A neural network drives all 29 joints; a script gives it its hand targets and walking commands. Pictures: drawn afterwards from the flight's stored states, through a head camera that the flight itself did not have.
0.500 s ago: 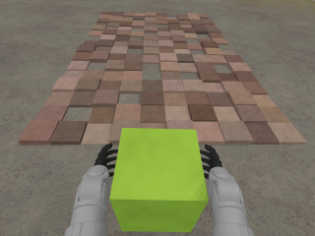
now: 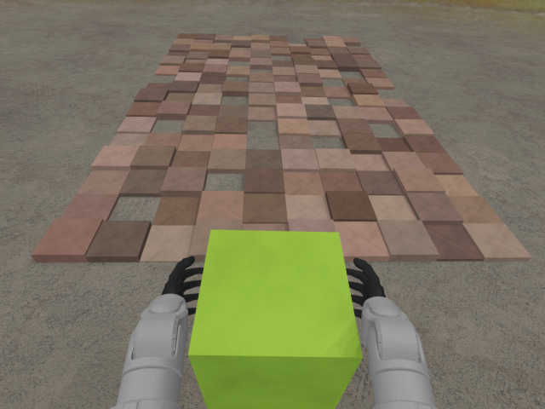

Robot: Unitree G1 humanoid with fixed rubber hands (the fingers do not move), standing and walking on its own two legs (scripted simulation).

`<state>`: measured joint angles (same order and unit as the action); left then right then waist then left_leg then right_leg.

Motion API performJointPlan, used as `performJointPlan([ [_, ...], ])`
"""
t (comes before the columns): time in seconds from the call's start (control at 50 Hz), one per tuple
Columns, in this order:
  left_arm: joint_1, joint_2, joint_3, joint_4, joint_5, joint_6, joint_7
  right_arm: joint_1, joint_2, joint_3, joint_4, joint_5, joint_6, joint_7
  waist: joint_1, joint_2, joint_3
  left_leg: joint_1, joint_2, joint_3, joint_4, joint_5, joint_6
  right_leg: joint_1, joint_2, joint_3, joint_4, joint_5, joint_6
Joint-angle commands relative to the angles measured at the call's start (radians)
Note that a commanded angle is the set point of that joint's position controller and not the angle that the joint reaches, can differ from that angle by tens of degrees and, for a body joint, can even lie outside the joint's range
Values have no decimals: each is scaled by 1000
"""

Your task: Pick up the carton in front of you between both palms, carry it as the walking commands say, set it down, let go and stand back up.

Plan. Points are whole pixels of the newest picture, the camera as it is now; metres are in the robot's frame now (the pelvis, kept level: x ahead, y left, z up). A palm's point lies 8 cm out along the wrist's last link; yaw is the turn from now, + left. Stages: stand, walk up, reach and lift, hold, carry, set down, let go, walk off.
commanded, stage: reach and lift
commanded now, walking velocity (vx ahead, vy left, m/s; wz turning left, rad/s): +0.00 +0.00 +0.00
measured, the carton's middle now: (272, 325) +0.30 +0.00 -0.04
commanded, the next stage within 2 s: hold in 0.06 s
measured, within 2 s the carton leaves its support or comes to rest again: neither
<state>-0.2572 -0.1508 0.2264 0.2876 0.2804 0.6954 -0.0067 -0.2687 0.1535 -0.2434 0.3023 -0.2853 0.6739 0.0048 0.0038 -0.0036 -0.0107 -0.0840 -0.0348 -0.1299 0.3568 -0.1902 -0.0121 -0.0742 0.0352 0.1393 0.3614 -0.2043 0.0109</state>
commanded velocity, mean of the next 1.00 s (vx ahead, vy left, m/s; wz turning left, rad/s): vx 0.28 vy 0.00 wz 0.00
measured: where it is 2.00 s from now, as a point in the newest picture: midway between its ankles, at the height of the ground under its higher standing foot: (264, 320)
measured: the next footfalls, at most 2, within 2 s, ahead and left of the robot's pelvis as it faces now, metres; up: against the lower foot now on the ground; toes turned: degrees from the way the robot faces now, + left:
right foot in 1.00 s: +0.16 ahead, -0.11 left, +0.00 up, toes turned -9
left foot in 1.32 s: +0.51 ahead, +0.08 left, +0.00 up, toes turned +9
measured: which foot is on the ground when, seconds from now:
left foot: down 0.00-1.00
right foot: down 0.00-0.84, up 0.86-0.98, down 1.00-1.00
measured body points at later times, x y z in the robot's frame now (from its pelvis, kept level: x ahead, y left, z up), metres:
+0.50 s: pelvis -0.01 +0.00 +0.00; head -0.06 +0.00 +0.45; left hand +0.29 +0.15 +0.04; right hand +0.29 -0.15 +0.05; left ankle +0.01 +0.13 -0.75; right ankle +0.00 -0.13 -0.75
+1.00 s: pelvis +0.14 -0.01 -0.02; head +0.12 -0.02 +0.43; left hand +0.42 +0.13 +0.06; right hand +0.41 -0.17 +0.06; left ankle +0.03 +0.12 -0.75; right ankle +0.12 -0.10 -0.75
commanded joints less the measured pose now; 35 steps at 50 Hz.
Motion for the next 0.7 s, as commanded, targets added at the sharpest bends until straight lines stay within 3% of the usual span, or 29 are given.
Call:
performJointPlan([
  [0.0,-465,-923,-519,-37,-244,-31,-239,-432,934,520,-8,240,-12,245,1,2,-218,84,-65,65,-33,217,-11,28,64,-66,-45,214,11],
  [0.14,-467,-922,-584,-128,-286,8,-233,-429,936,581,-97,279,29,237,-6,-1,-255,125,-64,60,-44,265,-13,69,63,-61,-58,266,13],
  [0.26,-470,-882,-514,-70,-243,45,-234,-441,895,515,-44,242,65,243,0,1,-120,76,-60,69,-70,100,-5,19,56,-69,-84,99,6],
  [0.44,-557,-916,-519,-55,-251,35,-244,-524,921,516,-28,248,53,252,-5,3,-167,88,-56,71,-55,77,-6,11,54,-75,-69,72,2],
  [0.46,-576,-912,-529,-53,-260,36,-241,-532,917,522,-36,254,55,249,2,15,-191,-37,110,41,15,-115,5,-89,-100,-31,15,-102,-6],
  [0.5,-574,-913,-555,-95,-281,38,-234,-524,915,545,-65,269,60,239,-3,23,-172,-138,100,-4,-22,-522,23,-184,-73,-18,12,-470,-14],
  [0.52,-586,-914,-572,-117,-294,43,-230,-536,916,560,-93,281,66,234,-3,27,-154,-167,110,-3,-24,-563,27,-215,-66,-36,34,-492,-12],
  [0.58,-563,-905,-641,-194,-343,83,-214,-513,901,632,-174,320,105,211,-2,76,-251,-142,150,-8,-3,-420,42,-212,-47,-129,157,-252,-12],
  [0.62,-564,-884,-690,-252,-383,131,-202,-497,877,677,-238,355,153,195,-5,111,-276,-152,181,-43,-16,-487,66,-236,-40,-157,168,-273,-13],
  [0.64,-569,-875,-712,-281,-403,160,-197,-502,865,700,-273,376,182,189,-6,99,-253,-189,183,-35,-8,-514,66,-238,-55,-144,138,-303,-18],
  [0.66,-578,-862,-725,-304,-422,190,-193,-515,854,721,-306,397,213,185,-5,51,-226,-246,162,10,39,-504,50,-216,-93,-96,79,-346,-31],
  [0.68,-568,-851,-740,-320,-439,222,-187,-526,843,745,-334,419,247,180,3,-45,-205,-329,122,88,150,-457,22,-166,-167,13,-8,-420,-60],
])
